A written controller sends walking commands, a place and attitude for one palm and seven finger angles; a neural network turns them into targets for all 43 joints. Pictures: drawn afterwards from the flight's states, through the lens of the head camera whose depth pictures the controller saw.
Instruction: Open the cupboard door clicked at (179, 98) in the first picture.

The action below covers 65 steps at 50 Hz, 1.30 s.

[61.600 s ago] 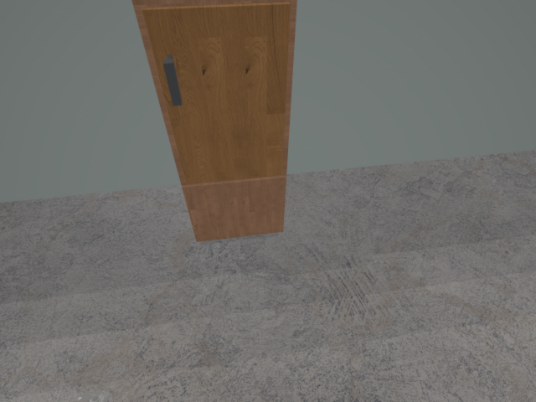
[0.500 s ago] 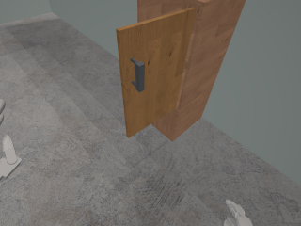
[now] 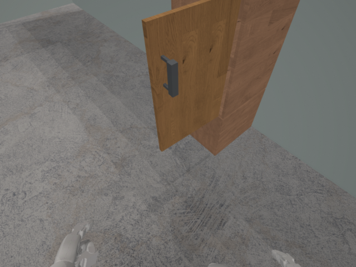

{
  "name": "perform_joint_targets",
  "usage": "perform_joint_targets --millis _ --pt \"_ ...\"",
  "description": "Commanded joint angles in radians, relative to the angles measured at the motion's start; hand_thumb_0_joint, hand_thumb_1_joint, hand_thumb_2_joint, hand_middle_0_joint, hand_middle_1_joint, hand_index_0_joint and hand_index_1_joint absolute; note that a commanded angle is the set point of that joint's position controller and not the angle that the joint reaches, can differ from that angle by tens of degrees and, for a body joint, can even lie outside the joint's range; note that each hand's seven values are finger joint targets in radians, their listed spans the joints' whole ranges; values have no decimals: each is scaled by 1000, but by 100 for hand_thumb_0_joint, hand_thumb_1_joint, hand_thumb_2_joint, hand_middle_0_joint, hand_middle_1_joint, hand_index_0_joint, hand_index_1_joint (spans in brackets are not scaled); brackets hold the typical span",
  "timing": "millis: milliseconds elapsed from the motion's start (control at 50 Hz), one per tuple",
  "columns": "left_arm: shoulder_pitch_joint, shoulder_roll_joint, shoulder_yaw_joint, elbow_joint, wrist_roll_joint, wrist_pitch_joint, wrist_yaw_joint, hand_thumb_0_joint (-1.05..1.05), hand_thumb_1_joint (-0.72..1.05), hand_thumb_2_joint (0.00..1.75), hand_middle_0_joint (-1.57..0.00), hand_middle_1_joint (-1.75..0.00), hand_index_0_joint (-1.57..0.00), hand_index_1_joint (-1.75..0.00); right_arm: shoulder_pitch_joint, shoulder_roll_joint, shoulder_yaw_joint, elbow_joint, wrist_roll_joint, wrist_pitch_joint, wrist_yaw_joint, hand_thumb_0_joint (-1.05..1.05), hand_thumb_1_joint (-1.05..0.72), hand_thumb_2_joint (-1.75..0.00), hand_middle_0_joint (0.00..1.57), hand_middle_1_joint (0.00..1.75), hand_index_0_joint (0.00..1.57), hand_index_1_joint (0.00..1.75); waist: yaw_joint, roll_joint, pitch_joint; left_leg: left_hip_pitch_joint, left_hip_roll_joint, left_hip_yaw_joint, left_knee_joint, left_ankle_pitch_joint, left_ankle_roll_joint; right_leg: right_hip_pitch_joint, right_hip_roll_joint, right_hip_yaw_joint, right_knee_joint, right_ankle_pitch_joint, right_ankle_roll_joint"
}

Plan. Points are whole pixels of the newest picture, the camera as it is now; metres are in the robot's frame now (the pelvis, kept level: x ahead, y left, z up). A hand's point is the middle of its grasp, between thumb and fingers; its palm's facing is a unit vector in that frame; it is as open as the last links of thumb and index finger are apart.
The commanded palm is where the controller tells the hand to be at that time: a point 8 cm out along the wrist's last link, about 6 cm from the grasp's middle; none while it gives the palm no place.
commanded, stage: let the arm hang, fingers relaxed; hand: left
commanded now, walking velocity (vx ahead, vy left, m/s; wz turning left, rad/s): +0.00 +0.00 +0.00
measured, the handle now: (168, 76) +0.65 +0.04 +0.06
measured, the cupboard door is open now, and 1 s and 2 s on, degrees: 87 87 87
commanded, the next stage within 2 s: look to check the result in 0.90 s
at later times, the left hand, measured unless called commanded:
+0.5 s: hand out of the picture +0.01 +0.19 -0.16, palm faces +0.03 -0.97 -0.25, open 7.3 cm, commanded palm none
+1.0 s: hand out of the picture +0.01 +0.19 -0.16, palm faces +0.03 -0.97 -0.23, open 7.4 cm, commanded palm none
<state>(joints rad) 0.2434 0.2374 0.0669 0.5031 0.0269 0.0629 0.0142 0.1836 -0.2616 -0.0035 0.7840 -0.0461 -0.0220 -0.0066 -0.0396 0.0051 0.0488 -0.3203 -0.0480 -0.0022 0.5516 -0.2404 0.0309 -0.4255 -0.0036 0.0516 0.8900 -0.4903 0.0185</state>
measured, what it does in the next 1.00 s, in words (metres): steps on the spot: right foot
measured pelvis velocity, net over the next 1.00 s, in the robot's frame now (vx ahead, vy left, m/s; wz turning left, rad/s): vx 0.00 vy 0.00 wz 0.01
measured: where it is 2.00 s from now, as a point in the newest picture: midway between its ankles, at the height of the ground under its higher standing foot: outside the picture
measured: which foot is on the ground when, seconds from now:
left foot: down 0.00-1.00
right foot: up 0.00-0.04, down 0.06-1.00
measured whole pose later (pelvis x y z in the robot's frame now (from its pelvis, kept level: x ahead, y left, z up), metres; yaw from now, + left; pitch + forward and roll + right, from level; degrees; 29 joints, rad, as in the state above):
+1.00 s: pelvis +0.00 +0.00 +0.01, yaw +1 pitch -2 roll +0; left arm 0.22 0.20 0.03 1.14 0.01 0.00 0.01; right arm 0.21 -0.20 -0.02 1.12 -0.02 0.00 -0.02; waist 0.00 0.01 0.06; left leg -0.20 -0.03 -0.02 0.40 -0.17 0.01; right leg -0.18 0.00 0.02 0.42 -0.21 0.00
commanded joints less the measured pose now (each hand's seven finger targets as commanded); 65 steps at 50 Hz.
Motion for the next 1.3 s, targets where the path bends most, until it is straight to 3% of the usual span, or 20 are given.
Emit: perform_joint_targets --millis 0,20,40,60,80,100,140,160,260,360,460,540,640,820,900,1060,1180,1280 --pt "99 141 5 88 0 -68 0 0 90 90 -20 -30 -20 -30 -39 -120 -39 -40 22 3 -7 0 -90 -90 20 30 20 30 81 98 -174 18 153 -113 -66 276 48 313 -18 21 -397 305 -14" --pt "96 183 4 136 4 -73 4 0 90 90 -20 -30 -20 -30 -30 -60 -30 -29 33 12 -3 0 -90 -90 20 30 20 30 67 4 -134 -51 65 -58 -3 7 -7 301 -140 211 -510 318 -58" --pt "59 211 -3 168 2 -73 2 0 90 90 -20 -30 -20 -30 1 -31 -20 -13 35 22 -1 0 -90 -90 20 30 20 30 35 -51 -86 -17 25 -17 41 -159 -29 176 -257 319 -605 243 -122" --pt "1 219 -11 196 -1 -70 -4 0 90 90 -20 -30 -20 -30 41 -43 -23 21 30 28 2 0 -90 -90 20 30 20 30 2 -1 -61 77 31 -7 47 -145 -26 66 -268 290 -629 95 -158" --pt "-38 195 -16 221 -3 -70 -3 0 90 90 -20 -30 -20 -30 51 -41 -27 49 26 34 2 0 -90 -90 20 30 20 30 -9 -23 -58 133 31 -13 38 -81 -23 21 -201 243 -635 27 -143" --pt "-43 143 -13 260 -3 -74 2 0 90 90 -20 -30 -20 -30 53 -30 -29 82 21 35 -5 0 -90 -90 20 30 20 30 -3 -75 -48 128 41 -29 27 -17 -21 44 -154 204 -620 84 -127" --pt "-30 108 -19 319 -10 -75 6 0 90 90 -20 -30 -20 -30 70 -23 -27 122 21 32 -9 0 -90 -90 20 30 20 30 4 -12 -60 142 62 -54 -21 51 -17 97 -136 151 -588 190 -111" --pt "-27 99 -25 348 -13 -74 7 0 90 90 -20 -30 -20 -30 79 -21 -24 145 22 33 -10 0 -90 -90 20 30 20 30 6 9 -56 142 74 -65 -51 55 -17 107 -122 133 -589 169 -101" --pt "-8 90 -27 457 -18 -68 9 0 90 90 -20 -30 -20 -30 103 -24 -24 223 22 32 -15 0 -90 -90 20 30 20 30 26 -7 11 84 105 -99 -153 19 -11 155 -82 84 -599 118 -80" --pt "7 85 -25 526 -19 -68 11 0 90 90 -20 -30 -20 -30 128 -24 -22 277 22 26 -19 0 -90 -90 20 30 20 30 33 -35 14 84 115 -104 -199 8 -7 185 -76 64 -593 138 -74" --pt "21 75 -24 561 -17 -64 13 0 90 90 -20 -30 -20 -30 132 -15 -22 304 21 26 -20 0 -90 -90 20 30 20 30 37 -11 45 67 119 -115 -233 -42 -4 174 -69 56 -583 130 -69" --pt "26 71 -22 574 -15 -67 13 0 90 90 -20 -30 -20 -30 130 -17 -23 311 22 20 -22 0 -90 -90 20 30 20 30 38 -15 29 66 122 -122 -245 -38 -1 190 -68 53 -567 159 -65" --pt "28 66 -23 586 -15 -72 15 0 90 90 -20 -30 -20 -30 115 -18 -24 316 24 14 -24 0 -90 -90 20 30 20 30 38 21 16 88 130 -126 -249 0 -1 199 -70 46 -553 217 -63" --pt "14 82 -19 591 -12 -78 12 0 90 90 -20 -30 -20 -30 83 -46 -33 310 25 10 -24 0 -90 -90 20 30 20 30 35 8 22 103 127 -123 -250 -3 0 191 -76 51 -564 211 -63" --pt "-1 107 -14 590 -11 -82 10 0 90 90 -20 -30 -20 -30 59 -71 -38 304 26 7 -23 0 -90 -90 20 30 20 30 36 14 13 109 128 -126 -251 8 2 200 -82 51 -568 221 -65" --pt "-49 163 -8 582 -14 -94 7 0 90 90 -20 -30 -20 -30 8 -128 -45 298 28 -2 -21 0 -90 -90 20 30 20 30 35 -16 -43 170 133 -119 -227 144 2 243 -95 54 -573 328 -67" --pt "-86 203 -6 577 -13 -96 5 0 90 90 -20 -30 -20 -30 -38 -174 -47 292 29 -2 -18 0 -90 -90 20 30 20 30 38 8 -37 176 140 -124 -243 149 0 255 -96 59 -587 331 -69" --pt "-118 232 -6 572 -14 -98 2 0 90 90 -20 -30 -20 -30 -68 -204 -45 288 29 -4 -14 0 -90 -90 20 30 20 30 39 -20 -46 187 143 -128 -252 174 -1 273 -102 57 -595 358 -65"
